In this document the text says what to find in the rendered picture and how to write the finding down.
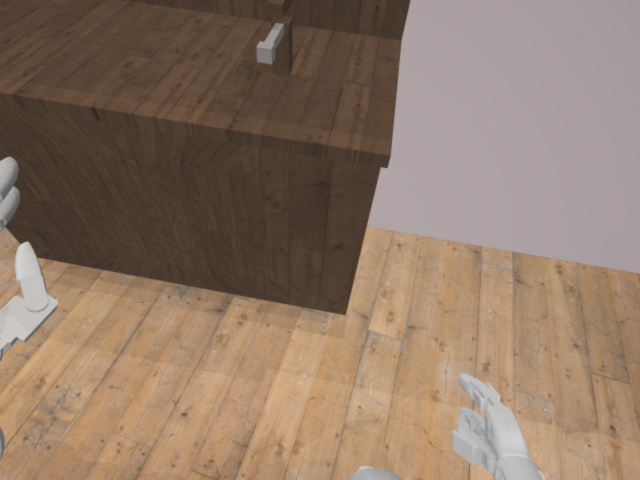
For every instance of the counter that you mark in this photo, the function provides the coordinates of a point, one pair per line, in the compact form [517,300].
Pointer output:
[150,141]

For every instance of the robot right hand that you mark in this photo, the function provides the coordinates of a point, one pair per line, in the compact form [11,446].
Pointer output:
[485,441]

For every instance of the tap lever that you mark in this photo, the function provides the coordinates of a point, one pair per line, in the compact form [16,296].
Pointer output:
[266,50]

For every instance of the robot left hand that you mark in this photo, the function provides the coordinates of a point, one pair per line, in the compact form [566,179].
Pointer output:
[21,317]

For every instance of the robot right forearm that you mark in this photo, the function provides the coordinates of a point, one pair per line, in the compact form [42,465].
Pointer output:
[517,468]

